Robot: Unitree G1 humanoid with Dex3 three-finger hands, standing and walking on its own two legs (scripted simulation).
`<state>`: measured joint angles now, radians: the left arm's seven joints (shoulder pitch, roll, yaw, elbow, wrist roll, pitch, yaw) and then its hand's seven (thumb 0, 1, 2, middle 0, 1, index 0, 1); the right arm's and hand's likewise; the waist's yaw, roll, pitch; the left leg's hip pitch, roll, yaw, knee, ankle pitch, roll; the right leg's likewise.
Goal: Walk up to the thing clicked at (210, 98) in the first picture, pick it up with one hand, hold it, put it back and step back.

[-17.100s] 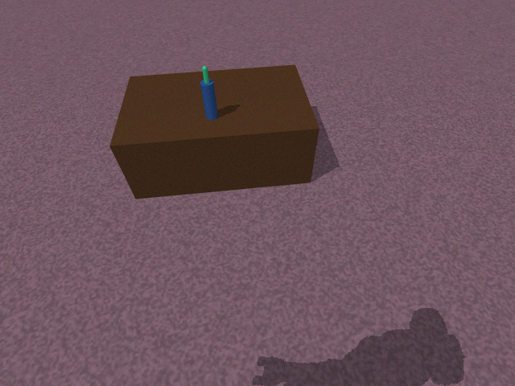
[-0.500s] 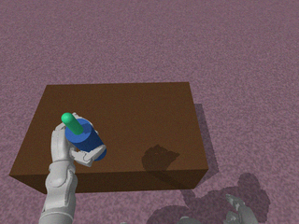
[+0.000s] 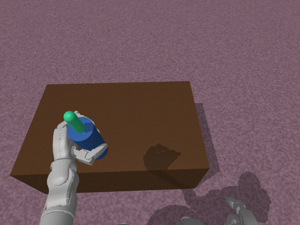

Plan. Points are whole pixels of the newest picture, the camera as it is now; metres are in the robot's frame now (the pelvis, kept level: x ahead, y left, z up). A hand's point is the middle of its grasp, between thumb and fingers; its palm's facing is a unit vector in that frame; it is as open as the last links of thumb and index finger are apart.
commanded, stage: hold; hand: left
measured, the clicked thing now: (86, 136) +0.32 +0.16 +0.08
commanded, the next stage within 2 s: crouch in 1.24 s
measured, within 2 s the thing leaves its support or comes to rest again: neither
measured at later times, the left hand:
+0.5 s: hand (89, 134) +0.34 +0.17 +0.05, palm faces +0.14 -0.99 +0.00, open 9.0 cm
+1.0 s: hand (88, 136) +0.34 +0.17 +0.04, palm faces +0.14 -0.99 -0.01, open 9.0 cm
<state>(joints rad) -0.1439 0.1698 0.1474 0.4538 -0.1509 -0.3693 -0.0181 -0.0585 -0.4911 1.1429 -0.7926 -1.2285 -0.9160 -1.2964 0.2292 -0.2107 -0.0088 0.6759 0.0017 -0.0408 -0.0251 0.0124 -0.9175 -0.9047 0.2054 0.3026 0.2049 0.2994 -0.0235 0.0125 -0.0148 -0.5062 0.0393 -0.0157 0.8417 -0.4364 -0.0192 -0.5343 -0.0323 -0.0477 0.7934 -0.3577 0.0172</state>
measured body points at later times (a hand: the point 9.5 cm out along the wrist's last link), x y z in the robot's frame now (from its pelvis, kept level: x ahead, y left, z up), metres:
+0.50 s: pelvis +0.00 +0.00 +0.00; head +0.05 +0.01 +0.45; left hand +0.33 +0.22 +0.05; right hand +0.14 -0.24 -0.11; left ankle +0.00 +0.13 -0.70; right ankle +0.03 -0.13 -0.70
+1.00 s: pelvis +0.00 +0.00 +0.00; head +0.05 +0.01 +0.45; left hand +0.32 +0.23 +0.05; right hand +0.13 -0.25 -0.11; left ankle +0.00 +0.13 -0.70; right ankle +0.03 -0.13 -0.70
